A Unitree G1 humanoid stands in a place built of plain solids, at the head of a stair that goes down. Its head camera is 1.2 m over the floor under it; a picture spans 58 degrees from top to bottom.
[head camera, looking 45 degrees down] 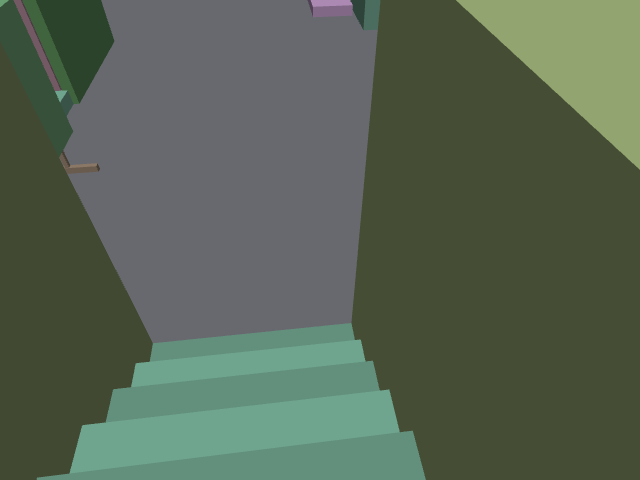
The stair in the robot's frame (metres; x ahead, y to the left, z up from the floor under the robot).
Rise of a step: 0.18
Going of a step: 0.23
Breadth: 1.14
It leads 7 degrees to the left of straight ahead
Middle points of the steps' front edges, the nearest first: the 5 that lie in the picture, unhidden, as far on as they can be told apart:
0.47 0.27 -0.18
0.70 0.30 -0.37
0.92 0.32 -0.55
1.15 0.35 -0.74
1.37 0.38 -0.92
